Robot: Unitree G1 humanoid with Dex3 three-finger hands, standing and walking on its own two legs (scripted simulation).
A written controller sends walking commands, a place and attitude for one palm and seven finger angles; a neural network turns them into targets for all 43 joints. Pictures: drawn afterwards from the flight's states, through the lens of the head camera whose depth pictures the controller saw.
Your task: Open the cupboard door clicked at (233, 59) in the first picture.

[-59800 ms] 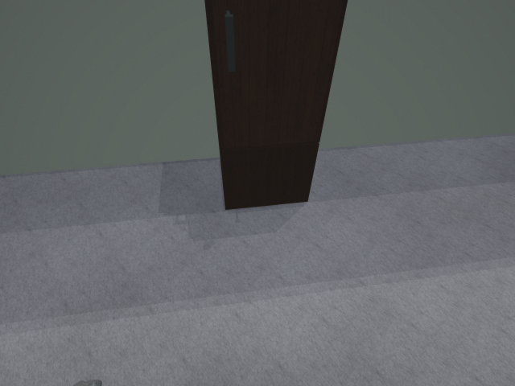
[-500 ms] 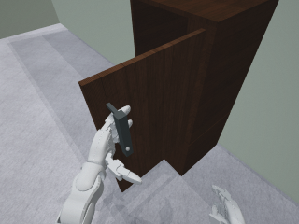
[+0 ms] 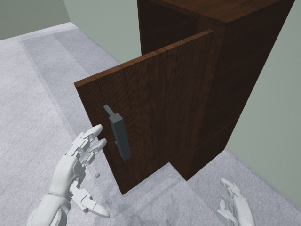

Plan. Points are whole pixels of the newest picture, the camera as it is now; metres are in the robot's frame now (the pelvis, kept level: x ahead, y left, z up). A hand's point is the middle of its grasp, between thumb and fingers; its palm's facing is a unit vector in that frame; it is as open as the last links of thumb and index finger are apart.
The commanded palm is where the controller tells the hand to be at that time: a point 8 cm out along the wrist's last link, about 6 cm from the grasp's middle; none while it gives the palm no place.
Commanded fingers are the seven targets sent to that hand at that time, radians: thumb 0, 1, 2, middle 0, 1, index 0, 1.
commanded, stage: slide the hand sideways off the handle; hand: left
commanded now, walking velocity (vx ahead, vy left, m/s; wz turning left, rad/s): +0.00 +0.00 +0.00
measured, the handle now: (117, 133) +0.31 +0.12 +0.11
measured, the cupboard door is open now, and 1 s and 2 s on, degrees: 89 89 89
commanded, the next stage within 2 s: draw the hand back to the body in 0.12 s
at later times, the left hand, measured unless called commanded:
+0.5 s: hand (69, 178) +0.19 +0.19 +0.12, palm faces -0.05 -1.00 -0.08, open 16.3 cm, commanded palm +0.15 +0.25 +0.12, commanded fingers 0.00 -0.50 0.30 -0.15 -0.30 -0.15 -0.30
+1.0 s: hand (33, 174) +0.18 +0.26 +0.13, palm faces +0.31 -0.89 -0.34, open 14.2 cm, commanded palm +0.14 +0.30 +0.16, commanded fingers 0.00 0.20 0.60 -0.17 -0.30 -0.17 -0.30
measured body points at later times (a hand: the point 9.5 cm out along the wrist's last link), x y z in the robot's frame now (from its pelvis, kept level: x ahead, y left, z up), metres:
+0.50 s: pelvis -0.01 +0.02 +0.00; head -0.02 +0.01 +0.45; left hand +0.18 +0.24 +0.12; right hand +0.19 -0.18 -0.06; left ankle -0.04 +0.12 -0.72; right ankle +0.04 -0.07 -0.72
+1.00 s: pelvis +0.00 +0.04 +0.01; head -0.01 +0.03 +0.46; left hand +0.16 +0.30 +0.15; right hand +0.19 -0.17 -0.06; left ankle -0.04 +0.12 -0.72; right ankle +0.04 -0.07 -0.72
